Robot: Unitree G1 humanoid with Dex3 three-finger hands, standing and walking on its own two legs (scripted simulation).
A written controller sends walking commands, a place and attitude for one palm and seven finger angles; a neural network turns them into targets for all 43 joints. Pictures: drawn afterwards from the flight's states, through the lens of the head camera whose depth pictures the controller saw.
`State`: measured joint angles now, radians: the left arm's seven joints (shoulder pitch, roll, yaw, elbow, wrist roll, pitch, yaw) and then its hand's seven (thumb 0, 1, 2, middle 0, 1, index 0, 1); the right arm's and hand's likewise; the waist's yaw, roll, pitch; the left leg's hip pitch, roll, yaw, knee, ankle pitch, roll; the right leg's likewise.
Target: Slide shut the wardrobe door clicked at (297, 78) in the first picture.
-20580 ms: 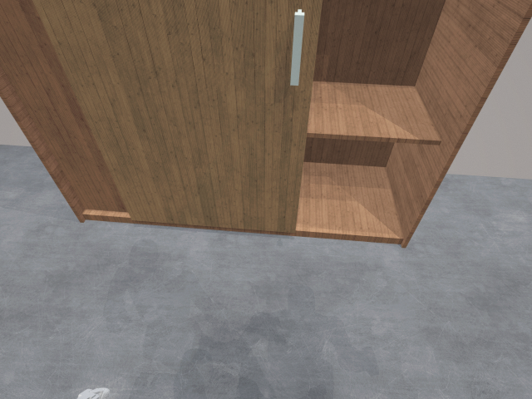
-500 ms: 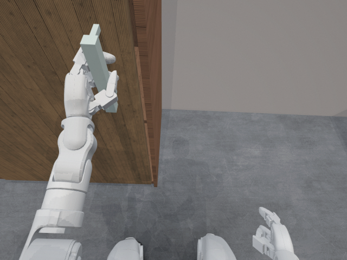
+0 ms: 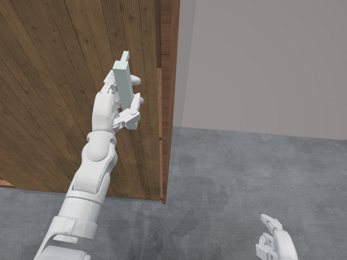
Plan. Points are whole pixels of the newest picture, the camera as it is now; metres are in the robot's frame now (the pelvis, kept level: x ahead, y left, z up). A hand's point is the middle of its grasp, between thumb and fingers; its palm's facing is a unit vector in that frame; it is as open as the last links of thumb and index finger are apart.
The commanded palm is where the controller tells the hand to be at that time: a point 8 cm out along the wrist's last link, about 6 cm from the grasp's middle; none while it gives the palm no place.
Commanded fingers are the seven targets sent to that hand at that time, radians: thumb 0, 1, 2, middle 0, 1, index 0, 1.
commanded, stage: stop walking and hold the door there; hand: left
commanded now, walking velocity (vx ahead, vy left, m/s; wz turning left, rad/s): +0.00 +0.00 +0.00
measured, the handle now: (129, 93) +0.43 +0.14 +0.13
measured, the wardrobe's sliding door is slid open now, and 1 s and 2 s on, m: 0.01 0.01 0.01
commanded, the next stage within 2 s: loosen the grip on the handle in 0.18 s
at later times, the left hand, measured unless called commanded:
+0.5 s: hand (128, 109) +0.38 +0.13 +0.14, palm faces +0.12 -0.99 -0.02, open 8.6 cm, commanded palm +0.34 +0.18 +0.13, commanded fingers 0.00 -0.55 0.20 -0.42 -1.37 -0.42 -1.37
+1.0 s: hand (124, 112) +0.37 +0.14 +0.13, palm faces +0.08 -1.00 -0.05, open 14.6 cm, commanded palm +0.35 +0.20 +0.13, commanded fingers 0.00 -0.55 0.20 -0.25 -1.15 -0.25 -1.15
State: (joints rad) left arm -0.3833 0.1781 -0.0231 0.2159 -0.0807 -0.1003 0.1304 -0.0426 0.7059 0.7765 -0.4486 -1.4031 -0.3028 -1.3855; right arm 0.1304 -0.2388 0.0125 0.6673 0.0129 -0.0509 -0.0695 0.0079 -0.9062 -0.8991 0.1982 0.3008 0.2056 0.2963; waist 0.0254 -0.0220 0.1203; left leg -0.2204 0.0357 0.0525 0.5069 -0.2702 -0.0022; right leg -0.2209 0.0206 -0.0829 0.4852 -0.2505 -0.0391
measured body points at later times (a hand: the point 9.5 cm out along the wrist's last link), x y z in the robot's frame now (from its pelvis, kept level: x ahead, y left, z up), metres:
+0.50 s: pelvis -0.02 +0.00 +0.00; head -0.03 -0.01 +0.45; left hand +0.36 +0.19 +0.14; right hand +0.14 -0.24 -0.09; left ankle +0.00 +0.12 -0.74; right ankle +0.01 -0.09 -0.74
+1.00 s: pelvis -0.01 +0.01 +0.00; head +0.00 +0.01 +0.45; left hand +0.36 +0.20 +0.13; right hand +0.11 -0.24 -0.10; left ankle +0.00 +0.12 -0.74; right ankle +0.01 -0.09 -0.74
